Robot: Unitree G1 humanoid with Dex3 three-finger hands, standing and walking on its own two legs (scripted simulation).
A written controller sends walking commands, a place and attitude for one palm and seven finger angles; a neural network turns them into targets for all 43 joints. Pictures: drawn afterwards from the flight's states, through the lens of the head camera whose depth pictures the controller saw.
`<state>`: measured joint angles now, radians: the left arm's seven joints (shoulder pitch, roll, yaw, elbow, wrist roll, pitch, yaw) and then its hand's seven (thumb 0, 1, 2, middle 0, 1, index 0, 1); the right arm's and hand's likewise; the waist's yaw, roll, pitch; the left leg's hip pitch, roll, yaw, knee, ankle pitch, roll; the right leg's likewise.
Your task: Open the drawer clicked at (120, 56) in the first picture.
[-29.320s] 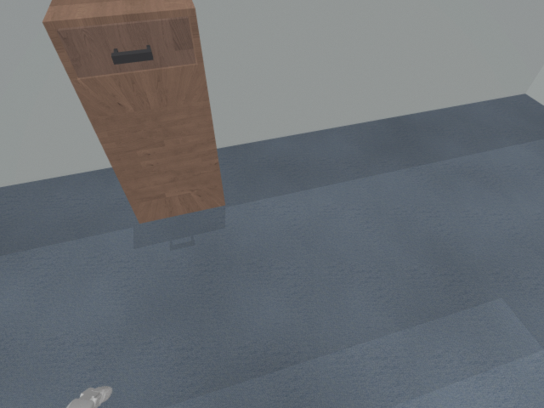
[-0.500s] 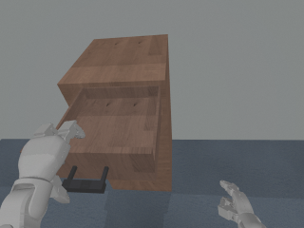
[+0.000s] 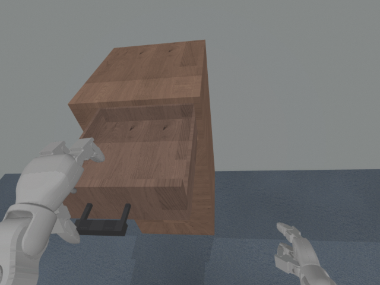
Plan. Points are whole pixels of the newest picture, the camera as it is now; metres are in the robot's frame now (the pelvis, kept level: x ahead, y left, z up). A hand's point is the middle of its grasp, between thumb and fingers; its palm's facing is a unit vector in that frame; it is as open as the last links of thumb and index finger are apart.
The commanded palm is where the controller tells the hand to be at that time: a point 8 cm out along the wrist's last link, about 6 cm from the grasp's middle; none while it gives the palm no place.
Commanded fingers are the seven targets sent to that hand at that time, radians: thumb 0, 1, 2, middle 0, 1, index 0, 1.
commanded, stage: draw the hand back to the body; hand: left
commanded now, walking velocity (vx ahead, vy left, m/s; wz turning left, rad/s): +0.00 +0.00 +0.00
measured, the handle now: (103, 217) +0.24 +0.25 +0.03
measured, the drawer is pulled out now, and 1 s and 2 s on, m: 0.30 0.30 0.30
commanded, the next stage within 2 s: step back with the hand held close in 1.54 s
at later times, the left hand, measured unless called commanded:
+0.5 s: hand (53, 197) +0.19 +0.26 +0.17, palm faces +0.15 -0.05 -0.99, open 13.8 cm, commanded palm +0.15 +0.27 +0.22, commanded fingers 0.00 -0.50 0.30 -0.30 -1.20 -0.30 -1.20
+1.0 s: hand (54, 173) +0.21 +0.25 +0.21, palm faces +0.44 -0.82 -0.36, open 11.7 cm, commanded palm +0.15 +0.29 +0.22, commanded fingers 0.00 0.34 0.66 -0.24 -0.66 -0.24 -0.66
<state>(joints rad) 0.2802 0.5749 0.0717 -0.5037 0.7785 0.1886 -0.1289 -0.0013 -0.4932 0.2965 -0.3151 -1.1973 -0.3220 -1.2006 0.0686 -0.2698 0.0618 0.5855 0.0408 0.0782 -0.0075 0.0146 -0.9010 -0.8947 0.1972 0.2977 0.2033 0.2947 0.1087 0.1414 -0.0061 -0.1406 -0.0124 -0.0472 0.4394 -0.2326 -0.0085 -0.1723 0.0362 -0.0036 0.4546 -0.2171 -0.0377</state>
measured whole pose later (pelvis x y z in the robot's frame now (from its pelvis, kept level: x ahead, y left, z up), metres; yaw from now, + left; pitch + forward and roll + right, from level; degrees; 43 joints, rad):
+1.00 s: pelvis +0.02 +0.02 +0.00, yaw +1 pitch -5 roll +0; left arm 0.41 0.34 0.34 -0.55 -0.07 -0.14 0.10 0.00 0.00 0.51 -0.27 -0.87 -0.28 -0.87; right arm 0.20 -0.20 0.04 0.64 0.00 -0.13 -0.06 0.02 -0.90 -0.89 0.20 0.30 0.21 0.30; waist 0.06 0.06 0.03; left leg -0.09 -0.02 -0.05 0.43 -0.26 0.01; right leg -0.10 0.03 -0.01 0.40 -0.22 -0.02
